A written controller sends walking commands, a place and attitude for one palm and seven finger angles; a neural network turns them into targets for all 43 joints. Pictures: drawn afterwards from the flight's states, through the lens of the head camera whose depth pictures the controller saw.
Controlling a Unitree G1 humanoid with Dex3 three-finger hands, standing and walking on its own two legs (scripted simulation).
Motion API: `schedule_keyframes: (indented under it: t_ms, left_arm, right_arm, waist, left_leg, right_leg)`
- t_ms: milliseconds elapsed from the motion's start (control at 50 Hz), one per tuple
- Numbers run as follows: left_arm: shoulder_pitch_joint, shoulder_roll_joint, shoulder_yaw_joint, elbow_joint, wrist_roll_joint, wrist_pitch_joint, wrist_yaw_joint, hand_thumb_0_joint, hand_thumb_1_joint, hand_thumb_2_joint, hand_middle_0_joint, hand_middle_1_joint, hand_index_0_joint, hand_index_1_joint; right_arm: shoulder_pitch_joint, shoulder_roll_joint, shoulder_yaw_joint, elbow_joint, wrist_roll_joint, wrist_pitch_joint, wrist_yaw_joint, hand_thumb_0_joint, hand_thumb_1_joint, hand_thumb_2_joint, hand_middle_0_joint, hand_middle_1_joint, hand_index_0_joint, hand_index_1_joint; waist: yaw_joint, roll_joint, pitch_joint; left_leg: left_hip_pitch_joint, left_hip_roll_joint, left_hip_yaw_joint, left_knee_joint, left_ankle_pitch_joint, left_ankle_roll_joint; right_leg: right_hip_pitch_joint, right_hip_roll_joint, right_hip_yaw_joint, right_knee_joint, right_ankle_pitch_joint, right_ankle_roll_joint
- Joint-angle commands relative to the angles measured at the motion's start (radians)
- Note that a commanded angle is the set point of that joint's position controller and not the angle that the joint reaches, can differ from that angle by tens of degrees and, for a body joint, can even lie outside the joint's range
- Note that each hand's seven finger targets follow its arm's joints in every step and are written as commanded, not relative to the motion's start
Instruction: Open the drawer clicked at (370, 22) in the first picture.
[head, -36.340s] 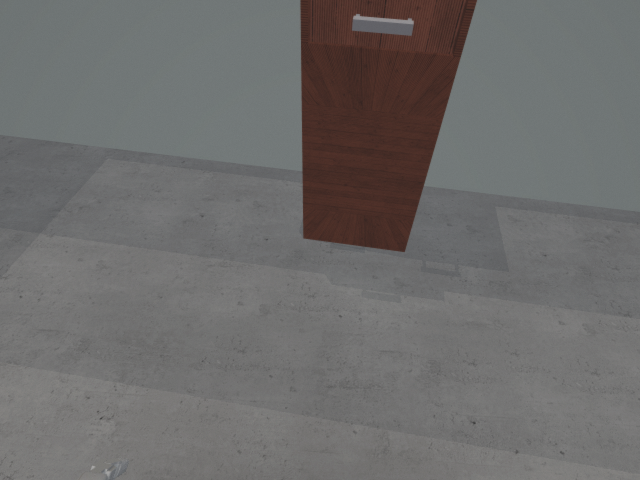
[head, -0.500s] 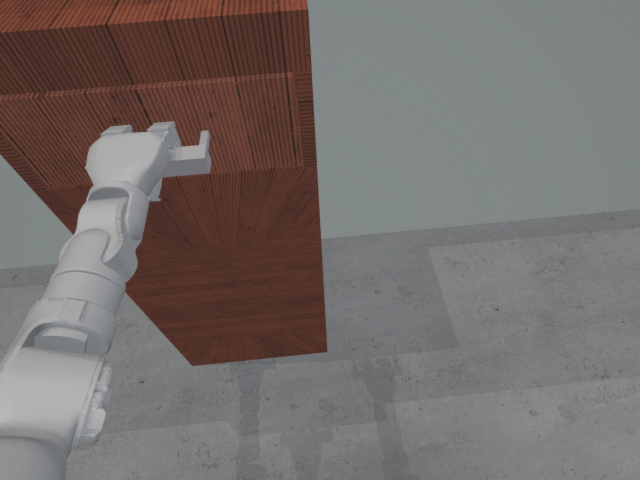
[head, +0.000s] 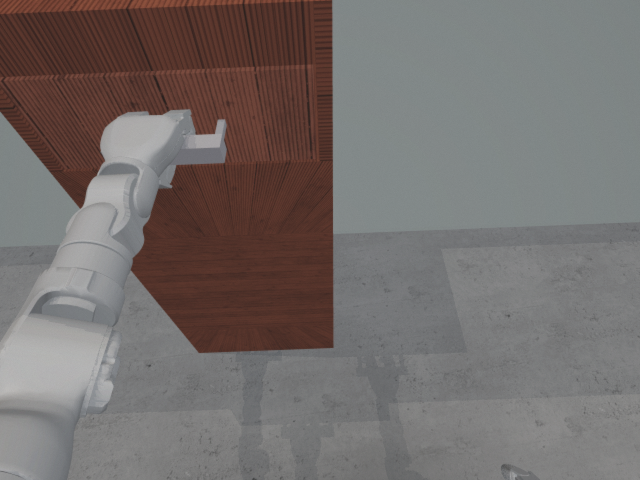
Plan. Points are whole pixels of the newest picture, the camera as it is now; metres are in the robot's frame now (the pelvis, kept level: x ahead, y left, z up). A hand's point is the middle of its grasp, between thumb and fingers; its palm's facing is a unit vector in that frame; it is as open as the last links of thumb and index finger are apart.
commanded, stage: pull the drawer open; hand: left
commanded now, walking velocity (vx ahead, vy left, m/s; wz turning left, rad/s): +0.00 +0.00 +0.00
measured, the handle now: (169, 139) +0.52 +0.20 +0.13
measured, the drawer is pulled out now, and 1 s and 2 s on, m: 0.00 0.02 0.04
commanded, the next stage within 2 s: none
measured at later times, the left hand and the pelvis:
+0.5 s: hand (160, 179) +0.47 +0.21 +0.11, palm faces +0.03 -0.02 -1.00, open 5.7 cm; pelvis +0.01 +0.01 +0.01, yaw -4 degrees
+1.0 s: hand (155, 187) +0.46 +0.21 +0.11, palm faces -0.05 +0.00 -1.00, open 5.7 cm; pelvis +0.02 +0.01 +0.00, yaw +1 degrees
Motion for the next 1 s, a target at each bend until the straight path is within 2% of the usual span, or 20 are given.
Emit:
schedule_keyframes:
  t_ms: [0, 40, 120, 140, 240, 280, 300, 340, 420, 460, 480, 560, 660, 680, 720, 740, 780, 840, 900, 980]
  left_arm:
    - [-0.465, 0.351, 0.137, -0.197, 0.003, -0.012, 0.068, 0.0, 0.9, 0.9, -0.4, -1.35, -0.4, -1.35]
    - [-0.414, 0.372, 0.166, -0.195, 0.002, -0.019, 0.074, 0.0, 0.9, 0.9, -0.4, -1.35, -0.4, -1.35]
    - [-0.378, 0.342, 0.139, -0.228, -0.006, -0.014, 0.085, 0.0, 0.9, 0.9, -0.4, -1.35, -0.4, -1.35]
    - [-0.351, 0.346, 0.152, -0.224, -0.01, -0.012, 0.086, 0.0, 0.9, 0.9, -0.4, -1.35, -0.4, -1.35]
    - [-0.224, 0.373, 0.18, -0.298, -0.027, 0.008, 0.079, 0.0, 0.9, 0.9, -0.4, -1.35, -0.4, -1.35]
    - [-0.18, 0.335, 0.154, -0.309, -0.04, 0.022, 0.072, 0.0, 0.9, 0.9, -0.4, -1.35, -0.4, -1.35]
    - [-0.173, 0.351, 0.167, -0.34, -0.042, 0.024, 0.071, 0.0, 0.9, 0.9, -0.4, -1.35, -0.4, -1.35]
    - [-0.12, 0.357, 0.18, -0.388, -0.047, 0.037, 0.065, 0.0, 0.9, 0.9, -0.4, -1.35, -0.4, -1.35]
    - [-0.057, 0.311, 0.152, -0.456, -0.057, 0.071, 0.053, 0.0, 0.9, 0.9, -0.4, -1.35, -0.4, -1.35]
    - [-0.015, 0.315, 0.161, -0.469, -0.058, 0.093, 0.046, 0.0, 0.9, 0.9, -0.4, -1.35, -0.4, -1.35]
    - [0.021, 0.267, 0.127, -0.501, -0.066, 0.106, 0.038, 0.0, 0.9, 0.9, -0.4, -1.35, -0.4, -1.35]
    - [0.111, 0.256, 0.131, -0.644, -0.079, 0.149, 0.013, 0.0, 0.9, 0.9, -0.4, -1.35, -0.4, -1.35]
    - [0.231, 0.191, 0.089, -0.757, -0.096, 0.204, -0.024, 0.0, 0.9, 0.9, -0.4, -1.35, -0.4, -1.35]
    - [0.075, 0.212, 0.08, -0.747, -0.089, 0.207, -0.022, 0.0, 0.9, 0.9, -0.4, -1.35, -0.4, -1.35]
    - [-0.199, 0.194, 0.021, -0.601, -0.057, 0.216, -0.012, 0.0, 0.9, 0.9, -0.4, -1.35, -0.4, -1.35]
    - [-0.221, 0.205, 0.031, -0.583, -0.05, 0.216, -0.011, 0.0, 0.9, 0.9, -0.4, -1.35, -0.4, -1.35]
    - [-0.197, 0.243, 0.067, -0.53, -0.03, 0.218, -0.012, 0.0, 0.9, 0.9, -0.4, -1.35, -0.4, -1.35]
    - [-0.27, 0.193, 0.018, -0.514, -0.048, 0.202, -0.032, 0.0, 0.9, 0.9, -0.4, -1.35, -0.4, -1.35]
    - [-0.319, 0.206, 0.031, -0.469, -0.053, 0.161, -0.038, 0.0, 0.9, 0.9, -0.4, -1.35, -0.4, -1.35]
    - [-0.352, 0.193, 0.028, -0.407, -0.055, 0.085, -0.039, 0.0, 0.9, 0.9, -0.4, -1.35, -0.4, -1.35]
  right_arm:
    - [0.101, -0.139, -0.052, -0.081, -0.001, -0.022, -0.011, 0.0, -0.9, -0.9, 0.2, 0.3, 0.2, 0.3]
    - [0.102, -0.142, -0.054, -0.093, 0.0, -0.022, -0.009, 0.0, -0.9, -0.9, 0.2, 0.3, 0.2, 0.3]
    - [0.1, -0.145, -0.059, -0.096, 0.009, -0.029, -0.003, 0.0, -0.9, -0.9, 0.2, 0.3, 0.2, 0.3]
    - [0.103, -0.149, -0.063, -0.093, 0.008, -0.029, -0.002, 0.0, -0.9, -0.9, 0.2, 0.3, 0.2, 0.3]
    - [0.085, -0.159, -0.068, -0.111, 0.016, -0.028, 0.0, 0.0, -0.9, -0.9, 0.2, 0.3, 0.2, 0.3]
    - [0.074, -0.159, -0.066, -0.115, 0.023, -0.03, 0.002, 0.0, -0.9, -0.9, 0.2, 0.3, 0.2, 0.3]
    - [0.068, -0.162, -0.067, -0.115, 0.026, -0.032, 0.003, 0.0, -0.9, -0.9, 0.2, 0.3, 0.2, 0.3]
    - [0.056, -0.166, -0.07, -0.126, 0.027, -0.031, 0.005, 0.0, -0.9, -0.9, 0.2, 0.3, 0.2, 0.3]
    - [0.036, -0.164, -0.068, -0.136, 0.03, -0.033, 0.012, 0.0, -0.9, -0.9, 0.2, 0.3, 0.2, 0.3]
    - [0.022, -0.164, -0.066, -0.139, 0.032, -0.03, 0.016, 0.0, -0.9, -0.9, 0.2, 0.3, 0.2, 0.3]
    - [0.009, -0.162, -0.063, -0.151, 0.031, -0.032, 0.021, 0.0, -0.9, -0.9, 0.2, 0.3, 0.2, 0.3]
    - [-0.032, -0.158, -0.057, -0.172, 0.033, -0.027, 0.035, 0.0, -0.9, -0.9, 0.2, 0.3, 0.2, 0.3]
    - [-0.089, -0.149, -0.042, -0.192, 0.034, -0.017, 0.045, 0.0, -0.9, -0.9, 0.2, 0.3, 0.2, 0.3]
    - [-0.088, -0.156, -0.04, -0.167, 0.036, -0.014, 0.04, 0.0, -0.9, -0.9, 0.2, 0.3, 0.2, 0.3]
    - [-0.064, -0.153, -0.033, -0.115, 0.037, -0.009, 0.024, 0.0, -0.9, -0.9, 0.2, 0.3, 0.2, 0.3]
    - [-0.054, -0.154, -0.036, -0.103, 0.035, -0.011, 0.02, 0.0, -0.9, -0.9, 0.2, 0.3, 0.2, 0.3]
    - [-0.047, -0.147, -0.032, -0.097, 0.027, -0.007, 0.01, 0.0, -0.9, -0.9, 0.2, 0.3, 0.2, 0.3]
    - [-0.033, -0.138, -0.032, -0.086, 0.018, 0.004, 0.003, 0.0, -0.9, -0.9, 0.2, 0.3, 0.2, 0.3]
    - [-0.027, -0.132, -0.029, -0.081, 0.009, 0.01, -0.001, 0.0, -0.9, -0.9, 0.2, 0.3, 0.2, 0.3]
    - [-0.014, -0.126, -0.031, -0.09, 0.009, 0.011, -0.008, 0.0, -0.9, -0.9, 0.2, 0.3, 0.2, 0.3]
  waist:
    - [-0.002, -0.038, -0.414]
    - [0.012, -0.064, -0.441]
    - [0.017, -0.019, -0.409]
    - [0.016, -0.049, -0.413]
    - [0.048, -0.044, -0.436]
    - [0.048, -0.047, -0.386]
    - [0.052, -0.038, -0.376]
    - [0.064, -0.035, -0.403]
    - [0.067, -0.038, -0.382]
    - [0.073, -0.03, -0.367]
    - [0.076, -0.029, -0.361]
    - [0.095, -0.017, -0.392]
    - [0.104, -0.047, -0.355]
    - [0.068, -0.043, -0.329]
    - [0.002, -0.033, -0.237]
    - [0.005, -0.032, -0.233]
    - [0.037, -0.031, -0.319]
    - [0.022, -0.026, -0.404]
    - [0.024, -0.059, -0.404]
    - [0.011, -0.105, -0.352]
  left_leg:
    - [0.084, -0.038, 0.012, -0.01, 0.414, 0.026]
    - [0.062, -0.038, 0.012, -0.015, 0.401, 0.028]
    - [0.069, -0.031, 0.019, -0.033, 0.355, 0.027]
    - [0.067, -0.029, 0.018, -0.034, 0.365, 0.03]
    - [0.073, -0.029, 0.026, -0.057, 0.381, 0.031]
    - [0.068, -0.025, 0.027, -0.071, 0.369, 0.031]
    - [0.079, -0.022, 0.027, -0.077, 0.375, 0.03]
    - [0.11, -0.021, 0.028, -0.079, 0.427, 0.031]
    - [0.149, -0.015, 0.025, -0.081, 0.506, 0.03]
    - [0.165, -0.011, 0.022, -0.081, 0.56, 0.029]
    - [0.185, -0.009, 0.019, -0.081, 0.589, 0.029]
    - [0.253, 0.002, 0.01, -0.072, 0.726, 0.026]
    - [0.292, 0.006, -0.003, -0.066, 0.816, 0.023]
    - [0.297, 0.005, -0.006, -0.063, 0.776, 0.019]
    - [0.269, -0.003, -0.013, -0.062, 0.647, 0.011]
    - [0.273, -0.004, -0.01, -0.062, 0.641, 0.011]
    - [0.28, -0.017, -0.006, -0.045, 0.703, 0.01]
    - [0.309, -0.022, -0.01, -0.014, 0.784, 0.008]
    - [0.28, -0.027, -0.015, -0.012, 0.715, 0.013]
    - [0.213, -0.035, -0.014, -0.02, 0.58, 0.021]
  right_leg:
    - [0.297, 0.021, 0.039, -0.015, 0.425, -0.007]
    - [0.34, 0.023, 0.044, -0.015, 0.421, -0.008]
    - [0.309, 0.026, 0.043, -0.03, 0.368, -0.009]
    - [0.328, 0.026, 0.045, -0.035, 0.375, -0.01]
    - [0.389, 0.027, 0.053, -0.043, 0.406, -0.011]
    - [0.376, 0.027, 0.049, -0.05, 0.393, -0.011]
    - [0.366, 0.03, 0.044, -0.052, 0.388, -0.013]
    - [0.389, 0.033, 0.043, -0.053, 0.414, -0.017]
    - [0.376, 0.037, 0.031, -0.052, 0.456, -0.014]
    - [0.373, 0.038, 0.029, -0.054, 0.472, -0.014]
    - [0.368, 0.037, 0.024, -0.056, 0.479, -0.014]
    - [0.39, 0.033, 0.023, -0.053, 0.537, -0.01]
    - [0.389, 0.033, 0.012, -0.055, 0.565, -0.007]
    - [0.342, 0.038, 0.012, -0.062, 0.539, -0.008]
    - [0.232, 0.045, 0.002, -0.073, 0.428, -0.016]
    - [0.231, 0.046, 0.003, -0.079, 0.42, -0.021]
    - [0.286, 0.042, 0.005, -0.05, 0.486, -0.026]
    - [0.314, 0.031, 0.01, -0.03, 0.57, -0.02]
    - [0.315, 0.027, 0.009, -0.025, 0.552, -0.017]
    - [0.302, 0.022, 0.01, -0.028, 0.5, -0.015]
